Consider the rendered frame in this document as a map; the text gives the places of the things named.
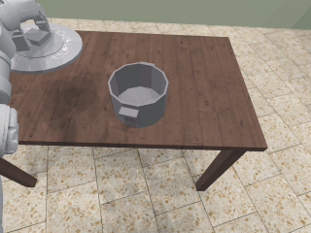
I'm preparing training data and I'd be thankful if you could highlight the left robot forearm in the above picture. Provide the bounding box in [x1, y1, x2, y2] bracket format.
[0, 0, 20, 105]

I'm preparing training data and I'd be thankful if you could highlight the left robot hand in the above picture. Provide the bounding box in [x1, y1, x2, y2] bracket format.
[7, 0, 52, 52]

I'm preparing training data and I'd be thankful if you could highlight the lid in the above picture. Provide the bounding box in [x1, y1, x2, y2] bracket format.
[10, 22, 83, 75]

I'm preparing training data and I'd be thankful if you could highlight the table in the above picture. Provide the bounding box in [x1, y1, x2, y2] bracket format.
[0, 30, 268, 191]

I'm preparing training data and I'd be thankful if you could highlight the left robot upper arm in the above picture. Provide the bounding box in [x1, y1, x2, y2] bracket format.
[0, 104, 19, 233]

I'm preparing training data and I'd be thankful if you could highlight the knob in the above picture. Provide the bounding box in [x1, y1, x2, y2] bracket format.
[24, 28, 51, 47]

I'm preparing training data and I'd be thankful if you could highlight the pot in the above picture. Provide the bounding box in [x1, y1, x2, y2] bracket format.
[108, 61, 169, 128]

